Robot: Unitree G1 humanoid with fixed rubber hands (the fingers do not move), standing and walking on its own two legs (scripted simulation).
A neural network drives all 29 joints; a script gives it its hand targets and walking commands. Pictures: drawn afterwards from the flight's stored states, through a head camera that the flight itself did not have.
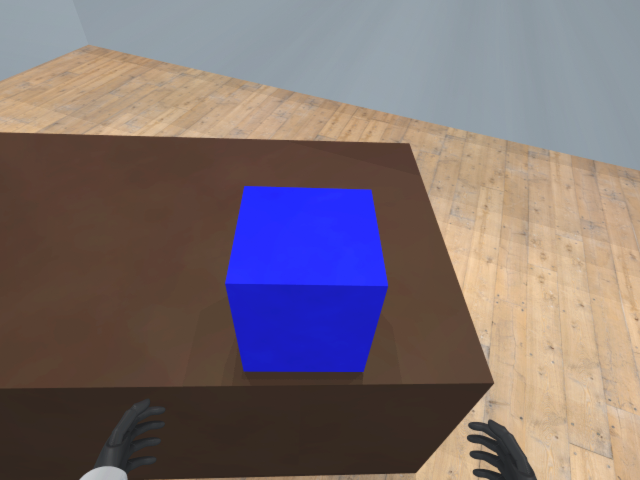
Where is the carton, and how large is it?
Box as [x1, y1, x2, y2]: [225, 186, 387, 371]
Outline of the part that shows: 244,186 225,282 243,370 363,371 387,288 371,190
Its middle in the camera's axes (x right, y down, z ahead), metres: -0.03 +0.08 +0.65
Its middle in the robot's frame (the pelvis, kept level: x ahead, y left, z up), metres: +0.45 +0.04 -0.05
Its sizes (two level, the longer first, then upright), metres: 0.210 0.200 0.250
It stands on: a pedestal, 0.61 m high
